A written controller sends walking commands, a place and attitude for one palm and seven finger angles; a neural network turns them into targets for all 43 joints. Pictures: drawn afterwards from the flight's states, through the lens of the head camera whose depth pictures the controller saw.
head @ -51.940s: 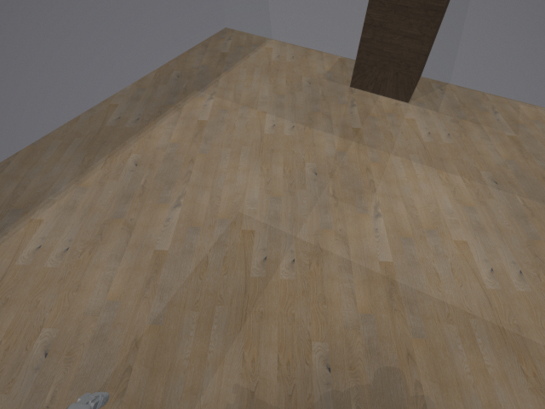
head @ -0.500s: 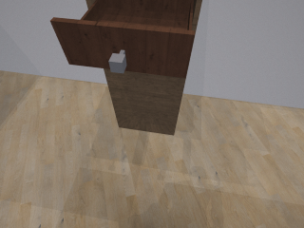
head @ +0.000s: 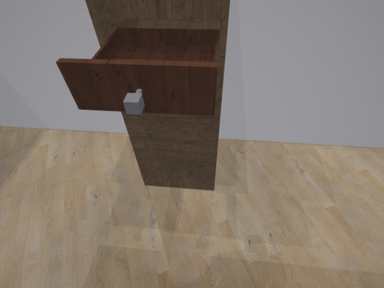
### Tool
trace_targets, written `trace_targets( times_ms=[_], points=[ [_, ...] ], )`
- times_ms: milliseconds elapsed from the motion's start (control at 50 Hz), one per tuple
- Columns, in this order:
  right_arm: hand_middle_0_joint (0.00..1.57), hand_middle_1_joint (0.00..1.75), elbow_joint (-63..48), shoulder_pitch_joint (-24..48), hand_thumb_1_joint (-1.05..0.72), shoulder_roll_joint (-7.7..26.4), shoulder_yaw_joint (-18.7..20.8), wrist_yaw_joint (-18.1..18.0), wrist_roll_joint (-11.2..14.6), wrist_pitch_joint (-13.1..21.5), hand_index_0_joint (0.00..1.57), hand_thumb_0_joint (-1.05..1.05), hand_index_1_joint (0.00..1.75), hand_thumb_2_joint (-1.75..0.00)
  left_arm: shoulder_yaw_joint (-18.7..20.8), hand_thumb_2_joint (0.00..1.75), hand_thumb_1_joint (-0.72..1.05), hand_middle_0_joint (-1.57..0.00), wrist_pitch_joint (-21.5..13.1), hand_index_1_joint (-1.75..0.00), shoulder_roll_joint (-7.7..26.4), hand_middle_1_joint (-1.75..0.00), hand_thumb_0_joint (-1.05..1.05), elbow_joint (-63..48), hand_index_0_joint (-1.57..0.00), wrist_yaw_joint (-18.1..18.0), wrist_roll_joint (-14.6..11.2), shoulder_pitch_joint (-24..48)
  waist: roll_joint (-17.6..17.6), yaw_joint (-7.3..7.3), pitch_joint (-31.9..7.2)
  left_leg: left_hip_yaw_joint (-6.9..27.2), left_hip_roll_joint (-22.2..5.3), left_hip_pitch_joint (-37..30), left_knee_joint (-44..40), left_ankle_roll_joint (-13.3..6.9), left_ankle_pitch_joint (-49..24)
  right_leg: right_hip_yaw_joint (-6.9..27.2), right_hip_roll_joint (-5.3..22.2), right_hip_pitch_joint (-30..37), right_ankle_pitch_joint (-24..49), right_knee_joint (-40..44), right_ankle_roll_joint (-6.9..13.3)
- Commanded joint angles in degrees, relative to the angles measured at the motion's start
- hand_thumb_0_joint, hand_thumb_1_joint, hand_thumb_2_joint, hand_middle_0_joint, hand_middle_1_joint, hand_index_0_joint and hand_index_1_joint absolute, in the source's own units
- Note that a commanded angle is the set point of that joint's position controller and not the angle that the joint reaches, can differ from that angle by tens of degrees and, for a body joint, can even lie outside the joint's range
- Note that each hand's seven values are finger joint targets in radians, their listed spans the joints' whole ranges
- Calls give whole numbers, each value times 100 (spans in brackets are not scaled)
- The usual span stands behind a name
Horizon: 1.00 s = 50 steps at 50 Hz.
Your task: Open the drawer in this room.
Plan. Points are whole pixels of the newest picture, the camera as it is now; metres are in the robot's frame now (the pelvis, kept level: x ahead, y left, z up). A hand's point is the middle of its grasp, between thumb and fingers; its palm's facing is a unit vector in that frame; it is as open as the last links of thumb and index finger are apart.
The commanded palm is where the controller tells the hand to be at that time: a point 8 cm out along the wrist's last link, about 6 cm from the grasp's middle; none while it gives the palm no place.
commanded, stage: let the arm hang, fingers relaxed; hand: left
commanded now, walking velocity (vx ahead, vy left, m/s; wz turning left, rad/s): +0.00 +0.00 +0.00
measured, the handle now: (136, 99) +0.51 +0.16 +0.13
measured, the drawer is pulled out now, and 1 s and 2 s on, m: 0.28 0.28 0.28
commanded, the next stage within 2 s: look to check the result in 0.10 s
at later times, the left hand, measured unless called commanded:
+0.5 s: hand out of the picture +0.00 +0.17 -0.17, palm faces +0.04 -0.98 -0.20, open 7.4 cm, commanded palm none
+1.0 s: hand out of the picture +0.02 +0.18 -0.17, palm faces +0.04 -0.98 -0.21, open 7.3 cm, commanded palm none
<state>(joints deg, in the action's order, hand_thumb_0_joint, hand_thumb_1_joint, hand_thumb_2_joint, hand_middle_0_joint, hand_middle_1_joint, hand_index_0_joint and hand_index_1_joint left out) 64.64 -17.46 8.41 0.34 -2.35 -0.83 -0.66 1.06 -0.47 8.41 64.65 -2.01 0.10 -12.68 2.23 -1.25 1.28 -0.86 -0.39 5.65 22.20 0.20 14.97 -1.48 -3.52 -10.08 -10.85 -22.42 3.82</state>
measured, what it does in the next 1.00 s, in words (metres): stands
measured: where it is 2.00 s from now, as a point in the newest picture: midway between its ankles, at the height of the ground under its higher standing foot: outside the picture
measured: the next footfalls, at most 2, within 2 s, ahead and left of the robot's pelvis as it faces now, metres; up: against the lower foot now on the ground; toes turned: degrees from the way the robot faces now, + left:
none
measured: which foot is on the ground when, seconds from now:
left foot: down 0.00-1.00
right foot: down 0.00-1.00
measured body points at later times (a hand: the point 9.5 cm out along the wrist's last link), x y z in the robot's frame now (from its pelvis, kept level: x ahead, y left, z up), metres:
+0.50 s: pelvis +0.00 +0.00 +0.00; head +0.01 -0.02 +0.45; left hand +0.00 +0.22 -0.16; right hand -0.04 -0.21 -0.17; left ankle -0.03 +0.12 -0.74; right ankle +0.02 -0.07 -0.74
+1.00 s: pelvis +0.00 +0.01 +0.00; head +0.03 +0.00 +0.45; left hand +0.02 +0.23 -0.16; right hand -0.02 -0.21 -0.17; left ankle -0.03 +0.12 -0.74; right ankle +0.02 -0.07 -0.74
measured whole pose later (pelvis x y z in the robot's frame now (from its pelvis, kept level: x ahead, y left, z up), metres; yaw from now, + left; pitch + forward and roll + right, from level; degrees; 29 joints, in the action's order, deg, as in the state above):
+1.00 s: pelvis +0.00 +0.01 +0.00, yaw +0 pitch -1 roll +0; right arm 64.5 -16.7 7.6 0.5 -2.6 -0.8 -0.7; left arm 1.3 -0.2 8.3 65.3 -2.0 0.2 -13.3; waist 1.2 -1.0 3.5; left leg -0.8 0.0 6.3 22.4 -0.3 15.3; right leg -1.5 -3.1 -10.5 -11.0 -22.4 3.3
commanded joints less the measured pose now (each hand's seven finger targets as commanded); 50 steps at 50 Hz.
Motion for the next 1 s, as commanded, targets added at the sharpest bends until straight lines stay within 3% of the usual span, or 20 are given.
trace_targets(
  times_ms=[0,80,140,180,280,420,460,520,560,740,820,940,980],
  points=[
    [20,30,-48,-536,-90,414,66,-26,-14,54,20,0,30,-90,111,90,90,-20,-38,-30,663,-30,0,-117,-20,-38,6,-324,-174,43,376,300,-474,496,-370,-165,-544,814,884,118,547,513,-52],
    [20,30,-43,-595,-90,416,76,-29,-10,50,20,0,30,-90,121,90,90,-20,-46,-30,681,-30,0,-120,-20,-45,3,-314,-129,34,327,292,-479,453,-369,-150,-556,807,888,173,634,520,-46],
    [20,30,-45,-622,-90,404,83,-26,-2,32,20,0,30,-90,129,90,90,-20,-39,-30,693,-30,0,-125,-20,-45,6,-331,-266,48,404,266,-464,476,-371,-156,-403,819,860,130,273,642,-63],
    [20,30,-22,-652,-90,398,79,-23,-17,21,20,0,30,-90,121,90,90,-20,-33,-30,672,-30,0,-103,-20,-43,3,-349,-158,28,481,272,-443,467,-349,-153,-350,892,875,11,28,711,-51],
    [20,30,-17,-711,-90,387,79,-27,-17,18,20,0,30,-90,128,90,90,-20,-28,-30,641,-30,0,-90,-20,-46,6,-345,-174,11,458,278,-471,465,-360,-158,-315,874,850,-8,-56,699,-40],
    [20,30,-20,-694,-90,373,86,-45,-8,36,20,0,30,-90,127,90,90,-20,-43,-30,602,-30,0,-40,-20,-48,8,-430,-160,19,347,278,-482,408,-323,-158,-521,822,870,81,345,604,-46],
    [20,30,-20,-709,-90,344,86,-38,-5,15,20,0,30,-90,123,90,90,-20,-26,-30,592,-30,0,-34,-20,-51,16,-418,-188,7,467,262,-468,469,-326,-156,-392,830,862,-13,92,659,-64],
    [20,30,-29,-684,-90,360,87,-47,-7,39,20,0,30,-90,123,90,90,-20,-39,-30,572,-30,0,-41,-20,-49,13,-433,-86,14,360,307,-501,417,-333,-167,-584,797,862,59,406,552,-49],
    [20,30,-36,-668,-90,340,88,-46,-5,31,20,0,30,-90,121,90,90,-20,-36,-30,569,-30,0,-29,-20,-53,19,-447,-198,18,369,306,-491,431,-314,-170,-572,768,864,75,440,546,-65],
    [20,30,-76,-562,-90,354,96,-41,-1,27,20,0,30,-90,121,90,90,-20,-24,-30,548,-30,0,-77,-20,-45,21,-414,-155,47,432,330,-505,466,-324,-190,-520,727,837,7,274,544,-73],
    [20,30,-73,-532,-90,403,94,-47,-3,60,20,0,30,-90,126,90,90,-20,-30,-30,599,-30,0,-91,-20,-35,17,-353,-74,24,246,391,-550,379,-358,-187,-791,677,866,135,706,376,-61],
    [20,30,-100,-453,-90,429,96,-57,12,63,20,0,30,-90,121,90,90,-20,-27,-30,582,-30,0,-100,-20,-37,23,-339,-196,42,264,401,-566,353,-355,-194,-853,634,850,107,822,340,-72],
    [20,30,-87,-429,-90,435,90,-55,-5,67,20,0,30,-90,117,90,90,-20,-15,-30,584,-30,0,-91,-20,-31,22,-310,-64,43,324,428,-576,378,-396,-196,-868,638,863,85,789,318,-74]
  ],
)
